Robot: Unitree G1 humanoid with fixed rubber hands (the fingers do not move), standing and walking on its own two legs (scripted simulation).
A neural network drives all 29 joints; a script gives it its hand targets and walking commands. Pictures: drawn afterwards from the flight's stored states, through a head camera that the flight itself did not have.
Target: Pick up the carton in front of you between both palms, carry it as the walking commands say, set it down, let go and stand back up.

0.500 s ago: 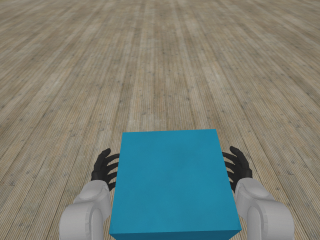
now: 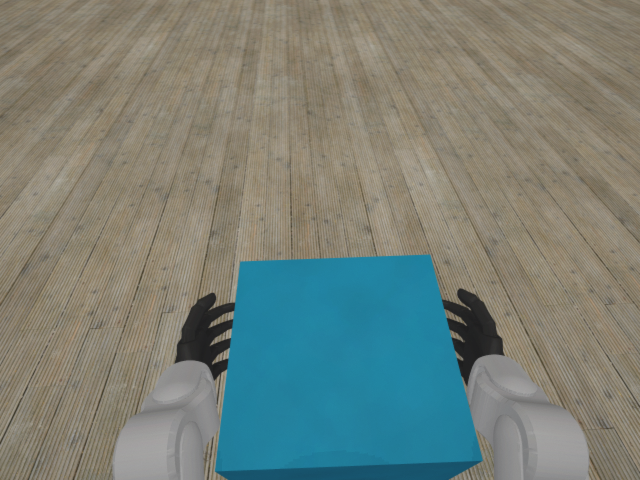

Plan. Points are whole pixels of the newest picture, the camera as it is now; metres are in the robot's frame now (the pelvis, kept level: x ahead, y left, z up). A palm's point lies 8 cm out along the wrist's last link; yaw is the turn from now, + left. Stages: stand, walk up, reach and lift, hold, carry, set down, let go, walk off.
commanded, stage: carry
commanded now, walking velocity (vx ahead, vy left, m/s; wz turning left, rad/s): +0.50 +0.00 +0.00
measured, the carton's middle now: (338, 386) +0.23 +0.00 +0.02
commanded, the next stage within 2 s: none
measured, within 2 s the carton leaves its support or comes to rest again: neither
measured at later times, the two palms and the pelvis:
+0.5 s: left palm (262, 176) +0.55 +0.11 +0.09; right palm (439, 176) +0.56 -0.19 +0.09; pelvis +0.33 -0.05 +0.00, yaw +2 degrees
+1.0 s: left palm (258, 111) +0.82 +0.14 +0.07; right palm (395, 111) +0.82 -0.16 +0.08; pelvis +0.59 -0.01 -0.01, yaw +0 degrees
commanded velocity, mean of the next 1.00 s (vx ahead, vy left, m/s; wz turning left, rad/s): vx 0.26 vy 0.00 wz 0.00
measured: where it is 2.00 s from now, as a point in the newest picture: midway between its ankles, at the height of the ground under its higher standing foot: (326, 377)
